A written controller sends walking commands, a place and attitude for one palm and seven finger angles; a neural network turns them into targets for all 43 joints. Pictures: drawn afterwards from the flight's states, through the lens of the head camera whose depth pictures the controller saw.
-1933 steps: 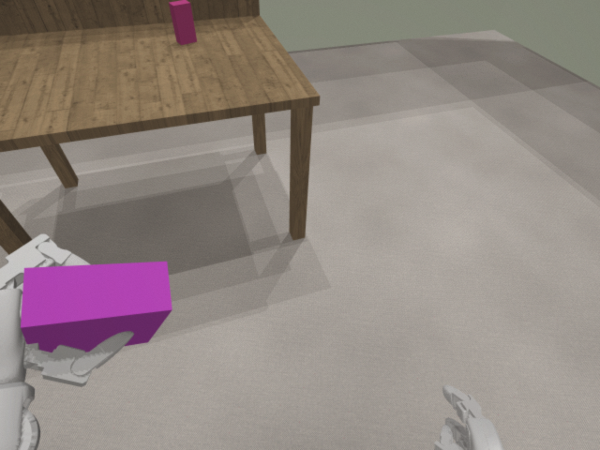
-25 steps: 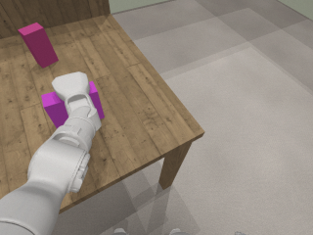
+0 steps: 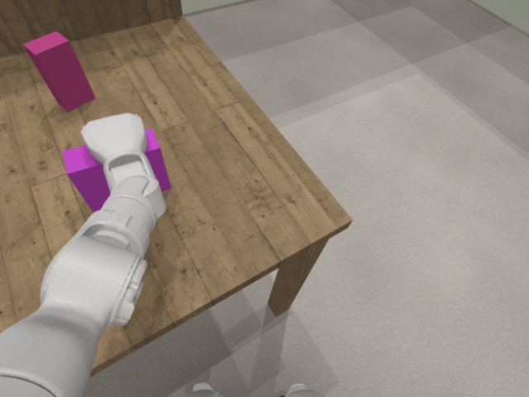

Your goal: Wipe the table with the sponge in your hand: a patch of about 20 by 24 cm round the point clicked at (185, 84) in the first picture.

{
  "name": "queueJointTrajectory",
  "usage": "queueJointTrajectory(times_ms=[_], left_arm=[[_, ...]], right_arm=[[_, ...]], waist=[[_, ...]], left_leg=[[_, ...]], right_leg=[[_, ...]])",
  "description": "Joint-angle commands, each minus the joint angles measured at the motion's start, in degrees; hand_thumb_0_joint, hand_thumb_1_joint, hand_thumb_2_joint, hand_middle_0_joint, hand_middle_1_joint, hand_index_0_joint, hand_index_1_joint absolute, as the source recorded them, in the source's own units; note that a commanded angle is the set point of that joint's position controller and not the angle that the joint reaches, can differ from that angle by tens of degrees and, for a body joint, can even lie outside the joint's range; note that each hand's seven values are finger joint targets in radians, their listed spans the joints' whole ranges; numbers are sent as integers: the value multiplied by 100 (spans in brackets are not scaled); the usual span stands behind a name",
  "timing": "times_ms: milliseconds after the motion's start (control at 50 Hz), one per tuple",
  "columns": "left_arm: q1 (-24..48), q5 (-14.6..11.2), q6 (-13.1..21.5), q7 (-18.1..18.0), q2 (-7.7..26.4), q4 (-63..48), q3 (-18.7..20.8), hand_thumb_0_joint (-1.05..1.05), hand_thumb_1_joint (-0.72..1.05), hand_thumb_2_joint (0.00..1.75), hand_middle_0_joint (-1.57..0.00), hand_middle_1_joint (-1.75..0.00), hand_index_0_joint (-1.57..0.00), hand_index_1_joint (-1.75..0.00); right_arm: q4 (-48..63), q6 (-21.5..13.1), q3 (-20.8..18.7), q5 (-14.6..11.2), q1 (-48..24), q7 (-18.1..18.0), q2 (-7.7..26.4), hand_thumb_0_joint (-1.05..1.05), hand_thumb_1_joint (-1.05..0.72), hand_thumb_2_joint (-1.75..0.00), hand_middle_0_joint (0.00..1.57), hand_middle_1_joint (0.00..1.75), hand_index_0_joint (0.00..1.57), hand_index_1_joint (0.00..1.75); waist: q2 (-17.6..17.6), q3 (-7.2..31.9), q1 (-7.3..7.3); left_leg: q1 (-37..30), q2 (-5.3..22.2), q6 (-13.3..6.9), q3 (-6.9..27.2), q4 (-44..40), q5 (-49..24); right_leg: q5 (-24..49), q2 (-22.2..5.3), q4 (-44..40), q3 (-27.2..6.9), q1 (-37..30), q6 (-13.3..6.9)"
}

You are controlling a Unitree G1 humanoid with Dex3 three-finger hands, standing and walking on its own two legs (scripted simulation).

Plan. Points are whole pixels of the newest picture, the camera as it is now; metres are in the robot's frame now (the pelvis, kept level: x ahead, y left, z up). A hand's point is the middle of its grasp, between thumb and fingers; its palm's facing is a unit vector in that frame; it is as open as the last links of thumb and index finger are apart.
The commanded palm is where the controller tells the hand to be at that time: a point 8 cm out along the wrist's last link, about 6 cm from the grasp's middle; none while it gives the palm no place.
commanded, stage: wipe back along the third lane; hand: left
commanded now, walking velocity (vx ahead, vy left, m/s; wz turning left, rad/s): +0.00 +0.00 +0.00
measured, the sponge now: (125, 178) +0.48 +0.21 -0.01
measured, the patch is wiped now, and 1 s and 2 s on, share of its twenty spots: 1.00 1.00 1.00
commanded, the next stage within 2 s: none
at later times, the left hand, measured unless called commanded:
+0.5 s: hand (126, 179) +0.45 +0.20 +0.03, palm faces -0.05 +0.00 -1.00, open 9.3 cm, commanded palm +0.40 +0.16 +0.05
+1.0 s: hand (140, 213) +0.39 +0.17 +0.03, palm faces -0.07 +0.00 -1.00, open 9.3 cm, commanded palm +0.34 +0.13 +0.05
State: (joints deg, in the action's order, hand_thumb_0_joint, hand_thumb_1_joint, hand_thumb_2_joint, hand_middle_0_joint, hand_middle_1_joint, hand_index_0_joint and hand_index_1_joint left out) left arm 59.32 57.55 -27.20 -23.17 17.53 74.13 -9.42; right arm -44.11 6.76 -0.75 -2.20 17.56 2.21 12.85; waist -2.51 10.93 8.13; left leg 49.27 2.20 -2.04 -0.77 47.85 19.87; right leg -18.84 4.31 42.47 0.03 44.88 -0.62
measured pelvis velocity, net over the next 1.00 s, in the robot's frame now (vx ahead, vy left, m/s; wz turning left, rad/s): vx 0.02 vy -0.02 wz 0.06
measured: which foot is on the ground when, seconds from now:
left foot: down 0.00-1.00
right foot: down 0.00-1.00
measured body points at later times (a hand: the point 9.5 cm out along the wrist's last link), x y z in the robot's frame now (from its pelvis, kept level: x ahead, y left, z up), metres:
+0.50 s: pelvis +0.04 +0.00 +0.02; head +0.08 +0.02 +0.47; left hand +0.45 +0.19 +0.09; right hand +0.17 -0.23 -0.10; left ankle +0.02 +0.09 -0.70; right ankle +0.00 -0.12 -0.70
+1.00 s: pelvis +0.02 -0.02 +0.03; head +0.03 -0.02 +0.48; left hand +0.39 +0.16 +0.09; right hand +0.21 -0.23 -0.09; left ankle +0.02 +0.09 -0.70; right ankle +0.00 -0.12 -0.70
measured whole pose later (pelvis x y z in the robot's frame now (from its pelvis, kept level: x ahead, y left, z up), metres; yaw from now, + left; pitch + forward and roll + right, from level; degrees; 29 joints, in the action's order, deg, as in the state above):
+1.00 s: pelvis +0.02 -0.02 +0.03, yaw +4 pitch +9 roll -1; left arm 33.3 55.5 -33.3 -22.0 5.0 51.4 -23.4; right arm -40.8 15.5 -0.7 -3.6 5.1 3.3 12.5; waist -1.6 10.0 -1.0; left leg 28.3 0.3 -0.8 0.8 37.3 18.1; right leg -19.1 2.6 34.1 1.5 24.1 -2.0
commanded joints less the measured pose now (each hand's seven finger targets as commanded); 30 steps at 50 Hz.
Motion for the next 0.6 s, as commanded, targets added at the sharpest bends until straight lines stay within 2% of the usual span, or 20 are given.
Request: queueJointTrajectory(times_ms=[0, 20, 40, 60, 80, 100, 120, 140, 180, 220, 240, 300, 340, 400, 420, 480, 500, 520, 540, 580], left_arm=[[909, -184, -144, 67, 66, -167, -150, 0, 10, 130, -120, -160, -120, -160], [1017, -231, -138, 46, 33, -248, -124, 0, 10, 130, -120, -160, -120, -160], [815, -259, -165, 24, 26, -213, -100, 0, 10, 130, -120, -160, -120, -160], [746, -258, -208, 15, 38, -180, -104, 0, 10, 130, -120, -160, -120, -160], [771, -299, -227, 10, -133, -255, -228, 0, 10, 130, -120, -160, -120, -160], [680, -331, -256, 6, -125, -245, -187, 0, 10, 130, -120, -160, -120, -160], [813, -351, -233, 14, -239, -327, -260, 0, 10, 130, -120, -160, -120, -160], [609, -349, -249, 8, -170, -277, -182, 0, 10, 130, -120, -160, -120, -160], [522, -355, -252, 37, -475, -428, -403, 0, 10, 130, -120, -160, -120, -160], [345, -391, -195, 49, -621, -570, -403, 0, 10, 130, -120, -160, -120, -160], [173, -365, -192, 47, -627, -578, -419, 0, 10, 130, -120, -160, -120, -160], [-73, -406, -214, 30, -988, -781, -636, 0, 10, 130, -120, -160, -120, -160], [-171, -435, -209, 13, -993, -903, -603, 0, 10, 130, -120, -160, -120, -160], [-457, -472, -319, 15, -1213, -1102, -770, 0, 10, 130, -120, -160, -120, -160], [-549, -510, -331, 19, -1185, -1176, -675, 0, 10, 130, -120, -160, -120, -160], [-939, -504, -457, 72, -1405, -1392, -945, 0, 10, 130, -120, -160, -120, -160], [-971, -479, -488, 87, -1368, -1449, -942, 0, 10, 130, -120, -160, -120, -160], [-1080, -542, -504, 126, -1386, -1574, -893, 0, 10, 130, -120, -160, -120, -160], [-1079, -503, -524, 143, -1337, -1646, -961, 0, 10, 130, -120, -160, -120, -160], [-1410, -509, -599, 193, -1383, -1775, -1011, 0, 10, 130, -120, -160, -120, -160]], right_arm=[[506, -142, -292, -24, 19, -15, 937, 0, -90, -90, 20, 30, 20, 30], [485, -156, -303, -28, -30, -1, 930, 0, -90, -90, 20, 30, 20, 30], [477, -150, -305, -26, -44, 9, 921, 0, -90, -90, 20, 30, 20, 30], [476, -128, -292, -34, -76, 8, 931, 0, -90, -90, 20, 30, 20, 30], [480, -120, -282, -37, -142, 12, 906, 0, -90, -90, 20, 30, 20, 30], [480, -114, -284, -44, -176, 15, 903, 0, -90, -90, 20, 30, 20, 30], [464, -122, -296, -44, -232, 11, 899, 0, -90, -90, 20, 30, 20, 30], [461, -100, -296, -42, -229, 14, 908, 0, -90, -90, 20, 30, 20, 30], [494, -66, -294, -40, -320, 19, 869, 0, -90, -90, 20, 30, 20, 30], [535, -40, -314, -37, -415, 31, 847, 0, -90, -90, 20, 30, 20, 30], [524, 1, -318, -29, -414, 34, 848, 0, -90, -90, 20, 30, 20, 30], [594, 77, -316, -31, -583, 64, 798, 0, -90, -90, 20, 30, 20, 30], [594, 134, -327, -29, -672, 65, 792, 0, -90, -90, 20, 30, 20, 30], [643, 251, -321, -36, -864, 86, 756, 0, -90, -90, 20, 30, 20, 30], [673, 273, -334, -46, -926, 92, 757, 0, -90, -90, 20, 30, 20, 30], [732, 400, -321, -40, -1102, 117, 740, 0, -90, -90, 20, 30, 20, 30], [718, 441, -321, -43, -1150, 118, 751, 0, -90, -90, 20, 30, 20, 30], [786, 458, -317, -57, -1244, 117, 737, 0, -90, -90, 20, 30, 20, 30], [772, 505, -309, -43, -1259, 113, 770, 0, -90, -90, 20, 30, 20, 30], [842, 564, -291, -56, -1367, 126, 748, 0, -90, -90, 20, 30, 20, 30]], waist=[[254, 1671, -132], [63, 1672, -150], [98, 1636, -218], [241, 1582, -219], [166, 1517, -203], [326, 1482, -230], [223, 1477, -195], [394, 1438, -260], [363, 1449, -251], [311, 1616, -328], [344, 1607, -361], [473, 1496, -386], [420, 1497, -430], [498, 1468, -464], [537, 1513, -512], [551, 1411, -561], [640, 1348, -546], [557, 1428, -620], [589, 1351, -582], [549, 1308, -670]], left_leg=[[-1702, -23, -12, 178, -717, -1085], [-1835, 2, 1, 204, -761, -1155], [-1870, -15, -3, 188, -784, -1174], [-1871, -9, 3, 205, -828, -1146], [-1935, -16, 5, 179, -870, -1149], [-1929, -24, -1, 171, -910, -1127], [-2039, -9, 6, 202, -929, -1224], [-2048, -14, 3, 209, -944, -1267], [-2180, -25, 10, 171, -958, -1413], [-2357, -26, 22, 181, -951, -1717], [-2443, -21, 34, 191, -946, -1802], [-2537, -44, 39, 135, -990, -1937], [-2665, -45, 55, 146, -976, -2177], [-2735, -78, 63, 61, -991, -2347], [-2755, -69, 69, 106, -1002, -2534], [-2877, -95, 74, 68, -1040, -2659], [-2896, -93, 75, 55, -1037, -2719], [-2922, -107, 73, 87, -1066, -2862], [-2973, -103, 78, 85, -1062, -2811], [-2968, -138, 82, 50, -1111, -2785]], right_leg=[[1165, 14, -667, 272, -950, -167], [1157, 0, -642, 283, -906, -191], [1149, 7, -683, 289, -960, -192], [1111, 9, -713, 293, -986, -193], [1141, 7, -755, 299, -998, -193], [1148, 0, -807, 294, -1104, -184], [1211, -11, -782, 307, -1071, -197], [1242, -5, -803, 320, -1135, -201], [1440, -15, -834, 314, -1217, -204], [1711, -28, -798, 314, -1352, -233], [1749, -20, -784, 335, -1356, -241], [2005, -31, -866, 342, -1527, -239], [2234, -44, -843, 342, -1609, -263], [2657, -81, -913, 306, -1884, -264], [2811, -91, -880, 322, -1987, -281], [3024, -111, -941, 321, -2140, -288], [3168, -126, -955, 304, -2193, -291], [3234, -131, -938, 314, -2293, -308], [3230, -130, -953, 306, -2288, -308], [3295, -153, -981, 308, -2423, -325]])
